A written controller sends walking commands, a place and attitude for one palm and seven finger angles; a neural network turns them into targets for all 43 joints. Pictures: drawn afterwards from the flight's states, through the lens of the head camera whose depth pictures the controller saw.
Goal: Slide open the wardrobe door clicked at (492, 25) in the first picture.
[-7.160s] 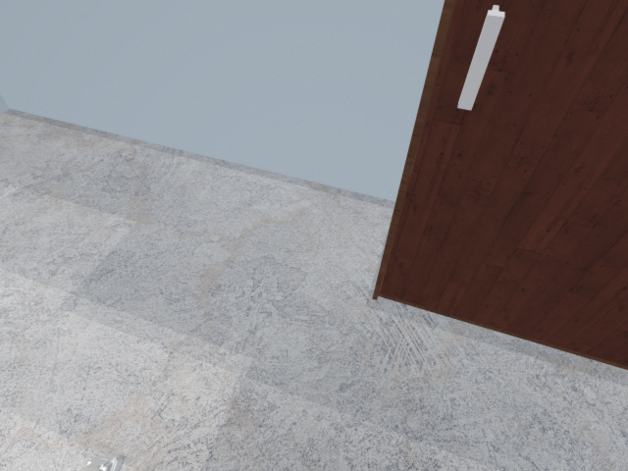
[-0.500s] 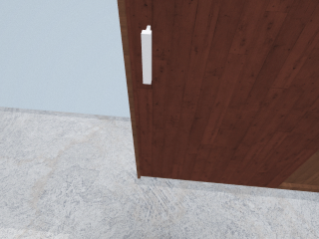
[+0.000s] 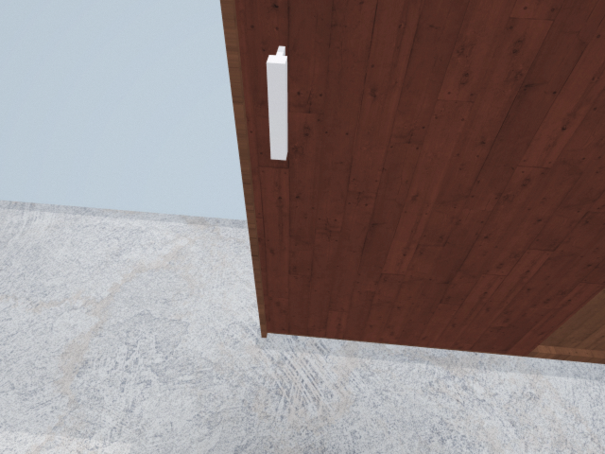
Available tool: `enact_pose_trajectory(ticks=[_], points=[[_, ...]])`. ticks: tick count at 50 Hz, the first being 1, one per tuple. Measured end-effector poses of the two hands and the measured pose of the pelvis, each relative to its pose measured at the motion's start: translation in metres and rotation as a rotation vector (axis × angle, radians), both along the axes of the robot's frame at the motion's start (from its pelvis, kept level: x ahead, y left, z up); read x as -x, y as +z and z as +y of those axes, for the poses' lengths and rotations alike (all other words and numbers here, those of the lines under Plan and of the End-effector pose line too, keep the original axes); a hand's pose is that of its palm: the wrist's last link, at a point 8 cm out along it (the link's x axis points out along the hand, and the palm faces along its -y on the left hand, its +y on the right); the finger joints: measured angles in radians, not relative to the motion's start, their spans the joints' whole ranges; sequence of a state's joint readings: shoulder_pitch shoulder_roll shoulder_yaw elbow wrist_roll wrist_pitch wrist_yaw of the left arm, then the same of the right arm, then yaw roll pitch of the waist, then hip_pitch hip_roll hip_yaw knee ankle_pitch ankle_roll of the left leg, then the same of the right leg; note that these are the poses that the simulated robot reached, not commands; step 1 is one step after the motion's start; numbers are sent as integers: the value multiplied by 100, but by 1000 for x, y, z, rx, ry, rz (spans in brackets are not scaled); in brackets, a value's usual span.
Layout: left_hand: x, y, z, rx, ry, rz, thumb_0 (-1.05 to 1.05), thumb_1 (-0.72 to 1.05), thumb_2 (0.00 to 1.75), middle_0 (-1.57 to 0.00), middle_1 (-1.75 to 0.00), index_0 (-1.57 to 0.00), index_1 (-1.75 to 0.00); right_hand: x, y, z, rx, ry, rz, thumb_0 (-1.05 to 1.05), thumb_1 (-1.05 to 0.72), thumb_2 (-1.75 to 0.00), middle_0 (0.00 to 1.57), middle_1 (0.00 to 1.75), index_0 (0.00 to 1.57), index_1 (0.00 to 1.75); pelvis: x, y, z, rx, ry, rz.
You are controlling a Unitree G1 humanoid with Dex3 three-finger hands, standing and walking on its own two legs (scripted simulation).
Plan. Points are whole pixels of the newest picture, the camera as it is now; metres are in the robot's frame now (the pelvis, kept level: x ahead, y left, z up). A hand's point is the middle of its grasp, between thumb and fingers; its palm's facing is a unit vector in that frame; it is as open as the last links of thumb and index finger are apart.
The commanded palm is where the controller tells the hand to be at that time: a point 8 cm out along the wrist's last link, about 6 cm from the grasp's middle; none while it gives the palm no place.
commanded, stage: look again from close up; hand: left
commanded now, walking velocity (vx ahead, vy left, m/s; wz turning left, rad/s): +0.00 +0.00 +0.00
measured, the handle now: (280, 104) +0.60 +0.08 +0.17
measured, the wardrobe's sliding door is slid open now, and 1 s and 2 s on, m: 0.00 0.00 0.00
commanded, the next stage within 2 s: shuffle to correct the standing spot in 1.00 s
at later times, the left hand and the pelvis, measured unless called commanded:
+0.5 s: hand out of the picture +0.00 +0.15 -0.18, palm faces +0.05 -0.99 -0.14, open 7.3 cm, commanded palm none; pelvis +0.01 +0.00 +0.00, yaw +0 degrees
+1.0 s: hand out of the picture +0.01 +0.15 -0.17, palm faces +0.04 -0.99 -0.15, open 7.3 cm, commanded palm none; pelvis +0.02 +0.00 +0.00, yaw -1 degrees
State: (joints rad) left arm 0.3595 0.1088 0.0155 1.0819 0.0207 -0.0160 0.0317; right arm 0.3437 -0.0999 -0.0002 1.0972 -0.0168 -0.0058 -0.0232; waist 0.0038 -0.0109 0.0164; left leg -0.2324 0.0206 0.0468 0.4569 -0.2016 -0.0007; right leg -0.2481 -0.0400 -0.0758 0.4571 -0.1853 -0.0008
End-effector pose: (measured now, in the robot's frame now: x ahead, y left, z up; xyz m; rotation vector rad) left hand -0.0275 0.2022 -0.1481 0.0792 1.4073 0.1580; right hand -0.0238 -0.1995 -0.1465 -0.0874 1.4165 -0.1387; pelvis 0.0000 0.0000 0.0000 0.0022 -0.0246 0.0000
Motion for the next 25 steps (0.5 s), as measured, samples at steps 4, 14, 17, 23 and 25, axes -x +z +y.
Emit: enact_pose_trajectory(ticks=[4, 14, 17, 23, 25], points=[[-1, 0, -1, 3, -1, 5, 0, 91, 90, -20, -30, -20, -30, -3, 0, 0, 1, 1, 2, 0, -91, -90, 20, 30, 19, 29, -2, 0, 0, 0, -1, 2], [-7, 0, -2, 7, -4, 9, 0, 91, 90, -20, -30, -20, -30, -11, 1, 0, 6, 2, -1, 0, -91, -90, 20, 30, 19, 29, -9, 1, 1, 0, -3, 3], [-10, 0, -2, 8, -5, 7, 0, 91, 90, -20, -30, -20, -30, -13, 2, -1, 8, 2, -2, 0, -92, -90, 20, 30, 19, 29, -11, 1, 1, 0, -3, 2], [-16, 1, -1, 7, -10, 5, 0, 91, 90, -20, -30, -20, -30, -17, 2, -1, 9, 2, -1, 0, -92, -90, 20, 30, 19, 29, -14, 2, 1, -1, -6, 3], [-18, 1, -1, 6, -12, 4, 0, 91, 90, -20, -30, -20, -30, -18, 2, -1, 9, 1, -1, 0, -92, -90, 20, 30, 19, 29, -15, 2, 1, -1, -6, 3]])
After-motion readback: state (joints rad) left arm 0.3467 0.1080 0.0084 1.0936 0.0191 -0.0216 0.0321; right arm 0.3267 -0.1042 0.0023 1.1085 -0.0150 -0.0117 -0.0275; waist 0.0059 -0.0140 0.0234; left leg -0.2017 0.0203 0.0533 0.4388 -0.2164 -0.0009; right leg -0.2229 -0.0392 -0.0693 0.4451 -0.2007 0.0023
